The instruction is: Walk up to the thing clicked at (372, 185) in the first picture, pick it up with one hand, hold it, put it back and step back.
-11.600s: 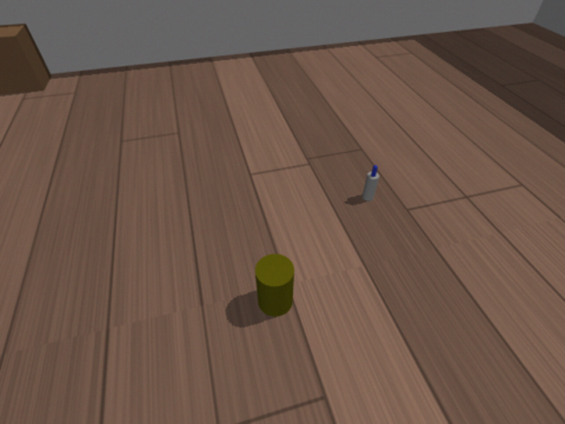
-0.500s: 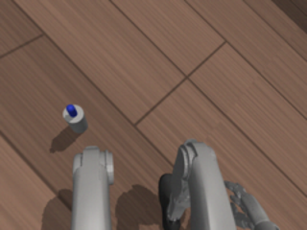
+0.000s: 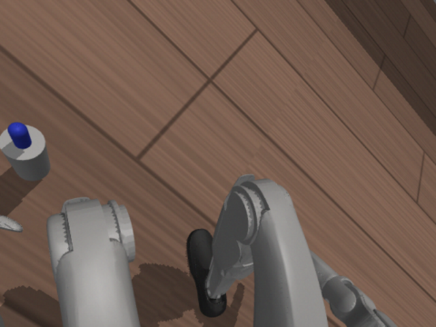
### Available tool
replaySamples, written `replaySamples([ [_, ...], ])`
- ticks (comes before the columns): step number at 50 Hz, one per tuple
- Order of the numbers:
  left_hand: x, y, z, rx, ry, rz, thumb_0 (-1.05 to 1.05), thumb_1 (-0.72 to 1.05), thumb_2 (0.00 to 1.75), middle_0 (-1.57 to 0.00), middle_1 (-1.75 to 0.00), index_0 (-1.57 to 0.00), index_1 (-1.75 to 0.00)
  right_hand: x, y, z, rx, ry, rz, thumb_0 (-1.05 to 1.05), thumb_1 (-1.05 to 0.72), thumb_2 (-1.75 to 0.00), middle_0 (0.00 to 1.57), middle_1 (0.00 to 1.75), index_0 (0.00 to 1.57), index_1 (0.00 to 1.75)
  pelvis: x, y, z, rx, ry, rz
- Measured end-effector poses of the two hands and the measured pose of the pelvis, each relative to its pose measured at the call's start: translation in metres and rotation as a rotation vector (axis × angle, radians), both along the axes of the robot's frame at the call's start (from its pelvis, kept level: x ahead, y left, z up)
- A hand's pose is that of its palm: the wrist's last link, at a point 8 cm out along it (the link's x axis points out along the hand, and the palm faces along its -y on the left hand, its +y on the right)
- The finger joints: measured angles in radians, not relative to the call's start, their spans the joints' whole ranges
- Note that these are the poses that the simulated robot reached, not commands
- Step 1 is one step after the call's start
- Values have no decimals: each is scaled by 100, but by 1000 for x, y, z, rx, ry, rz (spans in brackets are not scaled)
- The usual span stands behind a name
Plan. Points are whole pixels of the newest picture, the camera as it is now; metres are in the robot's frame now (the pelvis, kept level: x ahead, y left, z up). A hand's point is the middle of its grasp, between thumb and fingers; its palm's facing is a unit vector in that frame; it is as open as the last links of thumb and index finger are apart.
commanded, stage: close in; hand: left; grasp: from the side
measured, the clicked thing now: (26, 151) +0.44 +0.24 -0.19
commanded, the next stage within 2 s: rest palm in 0.42 s
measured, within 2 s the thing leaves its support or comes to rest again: leaves its support in 1.74 s
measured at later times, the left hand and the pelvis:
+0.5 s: hand (27, 167) +0.40 +0.24 -0.17, palm faces +0.14 -0.99 +0.04, open 17.5 cm; pelvis -0.01 +0.01 +0.00, yaw -2 degrees
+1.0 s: hand (33, 159) +0.42 +0.23 -0.19, palm faces +0.20 -0.98 +0.00, open 10.9 cm; pelvis -0.01 +0.01 +0.00, yaw -4 degrees
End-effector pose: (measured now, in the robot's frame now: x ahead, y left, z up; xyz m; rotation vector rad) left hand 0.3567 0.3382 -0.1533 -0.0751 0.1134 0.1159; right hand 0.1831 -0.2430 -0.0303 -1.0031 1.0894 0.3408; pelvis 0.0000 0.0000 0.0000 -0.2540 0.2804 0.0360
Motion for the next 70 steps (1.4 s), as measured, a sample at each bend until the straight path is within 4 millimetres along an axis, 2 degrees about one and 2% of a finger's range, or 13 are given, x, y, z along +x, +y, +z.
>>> replaySamples([
  [7, 9, -16, -7, 25, -47, 23, -1, -60, 1, -7, -9, -6, -8, -11, 2, 7, -52, 35, 29, 0, -93, -91, 21, 30, 20, 30, -5, 3, -4, -27, -46, -9],
  [14, 10, -30, -11, 47, -45, -13, -1, -60, 1, -7, -9, -7, -7, -26, 2, 13, -86, 77, 29, 0, -93, -91, 21, 30, 20, 30, -9, 7, -4, -47, -66, -13],
  [23, 17, -47, -17, 37, -62, 20, -1, -58, 3, -7, -9, -7, -8, -41, 5, 18, -122, 118, 41, 0, -92, -90, 21, 30, 20, 30, -12, 9, -5, -65, -89, -21],
  [36, 21, -54, -31, 66, -60, 58, -1, -39, 15, -11, -12, -10, -12, -48, 9, 14, -139, 181, 46, 0, -91, -91, 21, 30, 20, 30, -10, 11, -5, -83, -92, -34],
  [53, 35, -56, -31, 85, -71, 79, 0, 24, 56, -54, -51, -52, -51, -43, 11, 15, -153, 191, 43, 0, -88, -90, 21, 30, 20, 30, -9, 12, -3, -93, -83, -45],
  [65, 39, -53, -31, 86, -68, 98, -1, 9, 72, -74, -86, -77, -86, -47, 10, 18, -166, 212, 34, 0, -88, -90, 21, 30, 20, 30, -9, 13, -1, -96, -76, -47],
  [70, 42, -52, -31, 89, -69, 91, -1, 1, 84, -76, -96, -79, -96, -48, 10, 19, -170, 219, 33, 0, -89, -90, 21, 30, 20, 30, -8, 13, -1, -99, -74, -48],
])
